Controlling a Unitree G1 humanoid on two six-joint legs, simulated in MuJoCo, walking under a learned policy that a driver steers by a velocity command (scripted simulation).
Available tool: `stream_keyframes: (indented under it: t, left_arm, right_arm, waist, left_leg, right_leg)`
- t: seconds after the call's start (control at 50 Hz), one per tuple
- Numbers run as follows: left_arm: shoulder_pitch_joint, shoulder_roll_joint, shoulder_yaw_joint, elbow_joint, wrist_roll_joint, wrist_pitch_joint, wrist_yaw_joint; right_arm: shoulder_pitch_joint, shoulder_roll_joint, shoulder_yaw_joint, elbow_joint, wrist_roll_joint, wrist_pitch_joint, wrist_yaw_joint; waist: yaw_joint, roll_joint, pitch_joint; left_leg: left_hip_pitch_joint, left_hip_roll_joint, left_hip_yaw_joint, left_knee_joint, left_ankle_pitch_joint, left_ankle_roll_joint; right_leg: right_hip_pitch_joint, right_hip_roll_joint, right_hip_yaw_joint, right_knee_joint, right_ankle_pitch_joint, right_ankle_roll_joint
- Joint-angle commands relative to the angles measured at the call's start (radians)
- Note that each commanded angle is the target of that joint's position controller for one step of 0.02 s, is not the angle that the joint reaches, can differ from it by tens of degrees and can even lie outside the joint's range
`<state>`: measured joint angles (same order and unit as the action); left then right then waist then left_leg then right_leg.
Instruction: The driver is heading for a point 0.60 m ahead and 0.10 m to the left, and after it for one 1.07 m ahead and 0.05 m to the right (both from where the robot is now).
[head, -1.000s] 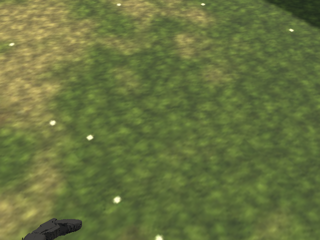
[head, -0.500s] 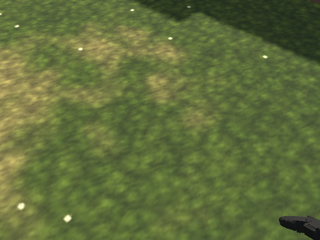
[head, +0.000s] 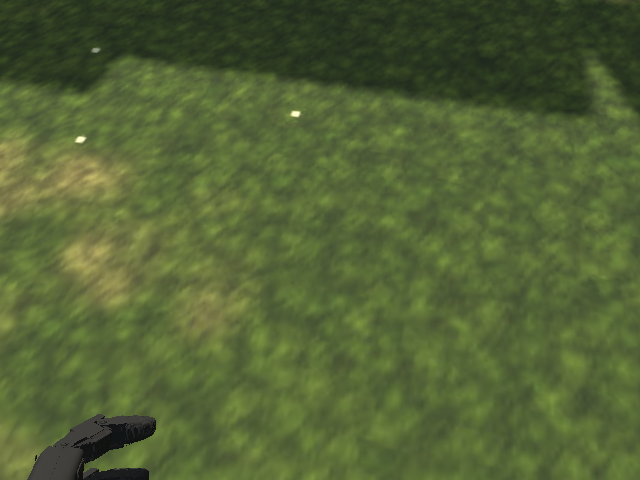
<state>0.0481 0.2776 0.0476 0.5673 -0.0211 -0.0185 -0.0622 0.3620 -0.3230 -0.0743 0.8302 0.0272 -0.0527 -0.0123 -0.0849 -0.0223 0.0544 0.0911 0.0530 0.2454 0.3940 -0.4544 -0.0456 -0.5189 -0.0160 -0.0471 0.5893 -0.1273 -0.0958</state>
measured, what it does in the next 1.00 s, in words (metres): walks ahead: left foot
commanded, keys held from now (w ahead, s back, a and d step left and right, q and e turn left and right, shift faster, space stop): w+e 0.12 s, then w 0.08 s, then w+q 0.36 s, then q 0.44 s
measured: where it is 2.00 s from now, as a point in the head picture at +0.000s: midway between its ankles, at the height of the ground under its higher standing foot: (314, 337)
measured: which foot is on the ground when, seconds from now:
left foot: down 0.00-0.02, up 0.04-0.52, down 0.54-1.00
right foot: down 0.00-0.54, up 0.56-1.00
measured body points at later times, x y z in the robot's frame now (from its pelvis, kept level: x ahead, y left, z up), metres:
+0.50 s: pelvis +0.29 +0.00 +0.01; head +0.31 +0.00 +0.46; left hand +0.35 +0.29 -0.10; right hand +0.47 -0.25 -0.08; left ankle +0.46 +0.11 -0.70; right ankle +0.13 -0.09 -0.72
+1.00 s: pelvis +0.51 +0.01 +0.01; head +0.54 +0.02 +0.46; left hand +0.64 +0.31 -0.07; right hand +0.68 -0.26 -0.08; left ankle +0.46 +0.10 -0.72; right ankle +0.64 -0.09 -0.71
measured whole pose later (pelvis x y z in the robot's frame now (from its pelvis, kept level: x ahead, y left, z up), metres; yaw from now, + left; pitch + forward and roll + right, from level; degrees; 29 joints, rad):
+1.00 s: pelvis +0.51 +0.01 +0.01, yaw +14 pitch +2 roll +0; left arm 0.10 0.29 0.03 0.68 0.01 -0.05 0.01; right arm 0.26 -0.32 -0.07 0.69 0.02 0.03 -0.04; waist -0.04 -0.02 0.02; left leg -0.24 -0.15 -0.22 0.53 -0.30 0.06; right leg -0.46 0.04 0.13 0.53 -0.11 0.07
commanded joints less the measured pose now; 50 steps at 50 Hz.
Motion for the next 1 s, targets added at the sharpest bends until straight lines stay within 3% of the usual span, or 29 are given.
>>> stream_keyframes:
  t: [0.02,0.04,0.06,0.08,0.1,0.12,0.14,0.22,0.3,0.36,0.44,0.48,0.5,0.52,0.54,0.56,0.58,0.6,0.62,0.64,0.66,0.72,0.78,0.82,0.92,0.98,1.0]
  left_arm:
    - [0.394,0.267,0.112,0.031,-0.012,0.014,0.038]
    - [0.338,0.34,0.111,-0.01,-0.01,-0.003,0.035]
    - [0.351,0.246,0.089,-0.012,-0.004,-0.019,0.028]
    - [0.32,0.205,0.075,0.002,0.001,-0.032,0.028]
    - [0.259,0.181,0.066,0.001,0.001,-0.039,0.028]
    - [0.202,0.154,0.058,-0.007,0.006,-0.042,0.031]
    - [0.168,0.136,0.048,-0.016,0.018,-0.042,0.036]
    - [0.19,0.143,0.045,0.035,0.019,-0.056,0.054]
    - [0.235,0.151,0.038,0.083,0.019,-0.058,0.063]
    - [0.284,0.171,0.04,0.124,0.017,-0.064,0.059]
    - [0.32,0.179,0.047,0.174,0.015,-0.052,0.06]
    - [0.31,0.189,0.051,0.182,0.014,-0.041,0.067]
    - [0.294,0.198,0.053,0.179,0.016,-0.037,0.07]
    - [0.279,0.206,0.054,0.174,0.019,-0.029,0.075]
    - [0.268,0.196,0.048,0.164,0.021,-0.022,0.083]
    - [0.33,0.15,0.029,0.127,0.036,-0.033,0.089]
    - [0.398,0.063,-0.002,0.124,0.053,-0.056,0.076]
    - [0.315,0.149,0.013,0.116,0.027,-0.079,0.061]
    - [0.231,0.169,0.017,0.086,0.002,-0.092,0.054]
    - [0.181,0.167,0.015,0.074,0.014,-0.098,0.059]
    - [0.167,0.171,0.022,0.068,0.032,-0.094,0.065]
    - [0.229,0.131,0.015,0.08,0.038,-0.057,0.079]
    - [0.206,0.106,0.006,0.081,0.041,-0.037,0.094]
    - [0.161,0.101,0.005,0.078,0.038,-0.031,0.092]
    - [0.028,0.11,0.01,0.046,0.027,-0.035,0.077]
    - [0.056,0.136,0.026,0.053,0.026,-0.052,0.072]
    - [0.089,0.141,0.031,0.062,0.028,-0.06,0.073]
  right_arm:
    - [-0.015,-0.102,-0.011,-0.092,-0.036,-0.01,-0.008]
    - [0.021,-0.032,0.019,-0.16,-0.043,-0.041,0.001]
    - [-0.093,-0.14,-0.003,-0.169,-0.007,-0.072,0.015]
    - [-0.153,-0.145,-0.002,-0.195,0.017,-0.087,0.021]
    - [-0.154,-0.13,0.002,-0.183,-0.001,-0.091,0.014]
    - [-0.148,-0.135,-0.004,-0.174,-0.027,-0.087,0.008]
    - [-0.122,-0.133,-0.006,-0.162,-0.034,-0.075,0.011]
    - [-0.13,-0.074,0.01,-0.151,-0.041,-0.043,0.013]
    - [-0.255,-0.036,0.029,-0.167,-0.025,-0.045,0.026]
    - [-0.333,-0.036,0.033,-0.189,-0.007,-0.05,0.04]
    - [-0.387,-0.044,0.031,-0.225,-0.003,-0.051,0.067]
    - [-0.364,-0.05,0.028,-0.232,-0.006,-0.049,0.078]
    - [-0.319,-0.065,0.02,-0.227,-0.01,-0.047,0.078]
    - [-0.232,-0.092,0.004,-0.209,-0.014,-0.043,0.074]
    - [-0.098,-0.134,-0.021,-0.178,-0.015,-0.04,0.067]
    - [0.028,-0.23,-0.048,-0.172,-0.021,-0.035,0.057]
    - [0.055,-0.243,-0.048,-0.169,-0.013,-0.037,0.061]
    - [0.062,-0.152,-0.024,-0.176,-0.01,-0.033,0.056]
    - [-0.012,-0.142,-0.02,-0.194,-0.018,-0.029,0.049]
    - [-0.066,-0.136,-0.02,-0.21,-0.02,-0.023,0.044]
    - [-0.102,-0.126,-0.017,-0.222,-0.022,-0.018,0.04]
    - [-0.149,-0.121,-0.015,-0.225,-0.03,-0.009,0.027]
    - [-0.147,-0.158,-0.028,-0.211,-0.02,0.01,0.007]
    - [-0.14,-0.158,-0.03,-0.202,-0.008,0.031,-0.007]
    - [-0.118,-0.151,-0.031,-0.196,-0.008,0.07,-0.028]
    - [-0.151,-0.138,-0.029,-0.214,-0.009,0.077,-0.031]
    - [-0.174,-0.126,-0.025,-0.224,-0.007,0.077,-0.03]
  waist:
    - [0.222,-0.096,-0.264]
    - [0.132,-0.265,-0.407]
    - [0.211,-0.113,-0.396]
    - [0.194,-0.085,-0.25]
    - [0.14,0.015,-0.16]
    - [0.104,0.017,-0.126]
    - [0.074,-0.006,-0.109]
    - [0.068,-0.014,-0.079]
    - [0.132,-0.037,-0.035]
    - [0.172,-0.033,0.004]
    - [0.182,-0.022,0.035]
    - [0.159,-0.031,0.014]
    - [0.131,-0.046,-0.025]
    - [0.082,-0.05,-0.092]
    - [0.01,-0.027,-0.178]
    - [-0.004,0.101,-0.309]
    - [0.036,0.293,-0.404]
    - [-0.013,0.196,-0.391]
    - [-0.006,0.136,-0.264]
    - [0.014,0.04,-0.189]
    - [0.045,0.0,-0.14]
    - [0.112,0.061,-0.131]
    - [0.111,0.086,-0.157]
    - [0.096,0.102,-0.184]
    - [0.056,0.137,-0.166]
    - [0.087,0.172,-0.144]
    - [0.114,0.169,-0.142]
  left_leg:
    - [-0.436,0.108,-0.043,0.668,0.455,0.068]
    - [-0.796,-0.103,-0.211,0.985,-0.159,0.02]
    - [-0.901,-0.048,-0.361,1.027,-0.094,0.034]
    - [-0.937,-0.009,-0.341,0.971,0.0,0.052]
    - [-0.88,0.035,-0.339,0.876,0.076,0.051]
    - [-0.812,0.061,-0.341,0.791,0.119,0.041]
    - [-0.752,0.078,-0.339,0.762,0.153,0.032]
    - [-0.709,0.077,-0.29,0.608,0.276,-0.024]
    - [-0.683,0.061,-0.268,0.335,0.565,-0.012]
    - [-0.688,0.043,-0.266,0.23,0.639,0.018]
    - [-0.794,0.02,-0.282,0.162,0.504,0.075]
    - [-0.763,-0.006,-0.264,0.148,0.408,0.107]
    - [-0.686,-0.037,-0.234,0.149,0.364,0.124]
    - [-0.556,-0.08,-0.195,0.147,0.346,0.146]
    - [-0.349,-0.105,-0.192,0.124,0.394,0.178]
    - [0.017,0.093,-0.505,0.148,0.428,0.291]
    - [0.261,0.274,-0.971,0.019,0.367,0.432]
    - [0.274,0.264,-0.976,-0.029,0.38,0.398]
    - [0.154,0.241,-0.826,-0.028,0.537,0.368]
    - [0.024,0.206,-0.719,-0.023,0.729,0.35]
    - [-0.091,0.18,-0.645,-0.031,0.871,0.341]
    - [-0.26,0.12,-0.551,-0.067,1.011,0.336]
    - [-0.326,0.074,-0.497,-0.049,1.032,0.31]
    - [-0.342,0.042,-0.488,-0.026,0.95,0.265]
    - [-0.284,0.046,-0.613,0.028,0.713,0.225]
    - [-0.248,0.038,-0.707,0.09,0.61,0.201]
    - [-0.271,0.005,-0.705,0.134,0.555,0.174]
  right_leg:
    - [0.718,-0.093,0.233,-0.04,0.048,-0.136]
    - [0.944,-0.32,0.858,-0.218,-0.212,-0.348]
    - [0.918,-0.316,0.847,-0.303,-0.283,-0.309]
    - [0.795,-0.28,0.699,-0.309,-0.234,-0.266]
    - [0.635,-0.23,0.582,-0.31,-0.113,-0.227]
    - [0.524,-0.192,0.505,-0.317,-0.003,-0.207]
    - [0.448,-0.17,0.452,-0.339,0.075,-0.199]
    - [0.322,-0.139,0.303,-0.386,0.275,-0.2]
    - [0.319,-0.097,0.183,-0.407,0.193,-0.132]
    - [0.379,-0.145,0.182,-0.429,0.102,-0.124]
    - [0.571,-0.218,0.164,-0.379,0.19,-0.108]
    - [0.63,-0.23,0.137,-0.316,0.36,-0.083]
    - [0.638,-0.221,0.115,-0.253,0.54,-0.067]
    - [0.632,-0.198,0.084,-0.13,0.73,-0.049]
    - [0.558,-0.154,0.033,0.067,0.795,-0.015]
    - [0.242,-0.084,-0.006,0.404,0.513,0.045]
    - [-0.082,0.116,0.064,0.692,-0.395,0.107]
    - [-0.177,0.074,0.185,0.777,-0.435,0.1]
    - [-0.214,0.031,0.175,0.766,-0.369,0.098]
    - [-0.201,-0.001,0.154,0.716,-0.324,0.103]
    - [-0.159,-0.026,0.145,0.659,-0.296,0.114]
    - [-0.055,-0.03,0.13,0.521,-0.258,0.159]
    - [-0.012,0.01,0.108,0.347,-0.145,0.196]
    - [0.033,0.035,0.111,0.244,-0.026,0.201]
    - [0.04,0.068,0.159,0.051,0.006,0.187]
    - [0.111,0.065,0.177,-0.099,0.0,0.151]
    - [0.202,0.043,0.169,-0.207,0.119,0.127]
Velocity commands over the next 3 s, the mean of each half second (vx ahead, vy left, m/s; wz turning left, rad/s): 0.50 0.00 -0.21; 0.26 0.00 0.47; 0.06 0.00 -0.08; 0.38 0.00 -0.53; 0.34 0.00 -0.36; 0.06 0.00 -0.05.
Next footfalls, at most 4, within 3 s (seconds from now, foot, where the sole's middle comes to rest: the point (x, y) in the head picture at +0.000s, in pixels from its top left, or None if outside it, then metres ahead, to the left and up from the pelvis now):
0.54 left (269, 457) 0.50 0.10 -0.76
1.02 right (343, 369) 0.67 -0.07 -0.76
1.34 left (246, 436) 0.54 0.14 -0.76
1.76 right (369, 354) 0.71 -0.13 -0.76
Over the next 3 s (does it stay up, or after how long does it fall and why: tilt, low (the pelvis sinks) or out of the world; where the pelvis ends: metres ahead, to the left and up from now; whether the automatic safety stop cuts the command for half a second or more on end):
stays up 1.02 -0.12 0.02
